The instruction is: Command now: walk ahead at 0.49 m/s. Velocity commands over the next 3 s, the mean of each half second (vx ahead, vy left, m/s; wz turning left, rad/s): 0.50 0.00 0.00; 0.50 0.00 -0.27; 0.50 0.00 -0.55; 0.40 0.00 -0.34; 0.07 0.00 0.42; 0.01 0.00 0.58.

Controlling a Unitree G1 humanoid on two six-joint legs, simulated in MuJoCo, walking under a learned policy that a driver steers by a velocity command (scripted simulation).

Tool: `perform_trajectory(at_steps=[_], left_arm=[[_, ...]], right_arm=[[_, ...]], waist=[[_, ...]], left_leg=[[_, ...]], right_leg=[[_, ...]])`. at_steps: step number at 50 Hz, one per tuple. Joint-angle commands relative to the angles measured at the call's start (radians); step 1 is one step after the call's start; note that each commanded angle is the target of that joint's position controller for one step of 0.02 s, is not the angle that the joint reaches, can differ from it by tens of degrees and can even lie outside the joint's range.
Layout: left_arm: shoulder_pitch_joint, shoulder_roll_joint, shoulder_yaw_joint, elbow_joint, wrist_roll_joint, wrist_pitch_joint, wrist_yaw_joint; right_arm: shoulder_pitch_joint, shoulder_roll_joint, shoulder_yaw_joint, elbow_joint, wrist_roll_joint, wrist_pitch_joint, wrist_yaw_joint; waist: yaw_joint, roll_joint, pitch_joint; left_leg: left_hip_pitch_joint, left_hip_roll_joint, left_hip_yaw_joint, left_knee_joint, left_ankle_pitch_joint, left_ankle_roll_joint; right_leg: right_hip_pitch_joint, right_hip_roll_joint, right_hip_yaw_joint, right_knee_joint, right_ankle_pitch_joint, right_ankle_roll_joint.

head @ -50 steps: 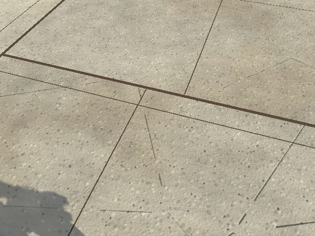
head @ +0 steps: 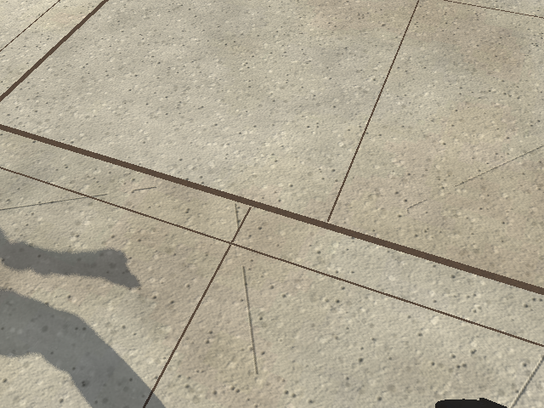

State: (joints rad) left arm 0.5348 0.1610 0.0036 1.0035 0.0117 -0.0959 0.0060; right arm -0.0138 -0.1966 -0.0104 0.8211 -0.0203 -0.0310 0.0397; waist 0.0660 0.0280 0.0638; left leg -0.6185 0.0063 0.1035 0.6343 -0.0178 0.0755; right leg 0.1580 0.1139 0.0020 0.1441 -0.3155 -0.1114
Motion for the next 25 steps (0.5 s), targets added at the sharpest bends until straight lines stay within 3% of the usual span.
perform_trajectory(at_steps=[1, 3, 4, 5, 6, 7, 8, 9, 11, 14, 17, 20, 25], left_arm=[[0.013, 0.161, 0.029, -0.013, 0.004, -0.011, 0.016], [-0.011, 0.186, 0.035, -0.006, 0.013, 0.000, 0.021], [-0.044, 0.192, 0.035, -0.015, 0.007, 0.002, 0.016], [-0.038, 0.145, 0.025, -0.046, 0.004, -0.002, 0.011], [0.082, 0.089, 0.024, -0.035, -0.019, 0.004, -0.001], [-0.009, 0.169, 0.038, -0.048, 0.008, 0.006, 0.003], [-0.101, 0.170, 0.043, -0.074, 0.010, 0.002, -0.004], [-0.128, 0.150, 0.041, -0.078, 0.011, 0.003, -0.008], [-0.112, 0.104, 0.034, -0.072, 0.028, 0.028, -0.019], [-0.166, 0.089, 0.034, -0.092, 0.028, 0.048, -0.033], [-0.324, 0.104, 0.035, -0.143, 0.023, 0.055, -0.035], [-0.444, 0.094, 0.027, -0.176, 0.013, 0.053, -0.038], [-0.595, 0.093, 0.018, -0.217, 0.008, 0.050, -0.035]], right_arm=[[-0.001, -0.095, -0.022, -0.045, 0.003, -0.018, -0.017], [0.226, -0.133, -0.044, 0.033, 0.004, -0.029, -0.035], [0.380, -0.157, -0.058, 0.077, -0.007, -0.037, -0.046], [0.524, -0.241, -0.081, 0.096, -0.027, -0.038, -0.057], [0.467, -0.236, -0.084, 0.094, -0.018, -0.026, -0.045], [0.362, -0.189, -0.077, 0.080, 0.015, -0.024, -0.032], [0.285, -0.136, -0.064, 0.068, 0.018, -0.031, -0.027], [0.264, -0.092, -0.053, 0.080, 0.011, -0.041, -0.024], [0.286, -0.057, -0.037, 0.114, 0.005, -0.062, -0.031], [0.361, -0.095, -0.042, 0.156, 0.013, -0.083, -0.032], [0.423, -0.107, -0.039, 0.177, 0.015, -0.081, -0.030], [0.487, -0.101, -0.032, 0.195, 0.016, -0.078, -0.032], [0.581, -0.105, -0.025, 0.229, 0.004, -0.072, -0.047]], waist=[[-0.074, -0.109, 0.001], [-0.165, -0.116, -0.109], [-0.239, -0.098, -0.179], [-0.266, 0.032, -0.298], [-0.154, 0.191, -0.339], [-0.140, 0.023, -0.182], [-0.116, -0.010, -0.075], [-0.081, -0.062, 0.001], [-0.030, -0.039, 0.005], [-0.022, -0.008, 0.015], [-0.054, -0.001, 0.045], [-0.092, 0.016, 0.041], [-0.142, 0.039, 0.043]], left_leg=[[0.162, -0.063, 0.025, -0.055, -0.052, 0.051], [0.377, -0.098, 0.012, -0.113, -0.110, 0.090], [0.602, -0.031, -0.054, -0.161, -0.099, 0.125], [0.799, 0.221, -0.343, -0.169, -0.219, 0.188], [0.949, 0.409, -0.830, -0.309, -0.311, 0.337], [0.801, 0.362, -0.747, -0.385, -0.400, 0.307], [0.663, 0.331, -0.616, -0.427, -0.380, 0.281], [0.538, 0.290, -0.523, -0.465, -0.273, 0.246], [0.427, 0.216, -0.387, -0.493, -0.147, 0.187], [0.405, 0.182, -0.285, -0.524, -0.022, 0.175], [0.445, 0.152, -0.225, -0.542, 0.070, 0.145], [0.498, 0.127, -0.179, -0.524, 0.182, 0.102], [0.672, 0.158, -0.173, -0.475, 0.289, 0.101]], right_leg=[[-0.046, -0.298, 0.060, 0.140, 1.126, -0.005], [-0.037, -0.291, 0.053, 0.413, 1.217, 0.002], [-0.175, -0.267, 0.038, 0.621, 1.035, -0.001], [-0.355, -0.176, -0.020, 0.958, 0.542, -0.005], [-0.708, -0.001, 0.007, 1.272, -0.195, 0.025], [-0.800, -0.081, 0.071, 1.260, -0.099, 0.001], [-0.798, -0.118, 0.067, 1.210, -0.021, -0.001], [-0.757, -0.150, 0.062, 1.144, 0.009, 0.003], [-0.662, -0.185, 0.059, 1.053, 0.031, 0.026], [-0.696, -0.207, 0.019, 0.972, 0.091, 0.053], [-0.798, -0.229, -0.018, 0.839, 0.218, 0.075], [-0.800, -0.213, -0.051, 0.679, 0.317, 0.087], [-0.816, -0.171, -0.078, 0.510, 0.328, 0.073]])
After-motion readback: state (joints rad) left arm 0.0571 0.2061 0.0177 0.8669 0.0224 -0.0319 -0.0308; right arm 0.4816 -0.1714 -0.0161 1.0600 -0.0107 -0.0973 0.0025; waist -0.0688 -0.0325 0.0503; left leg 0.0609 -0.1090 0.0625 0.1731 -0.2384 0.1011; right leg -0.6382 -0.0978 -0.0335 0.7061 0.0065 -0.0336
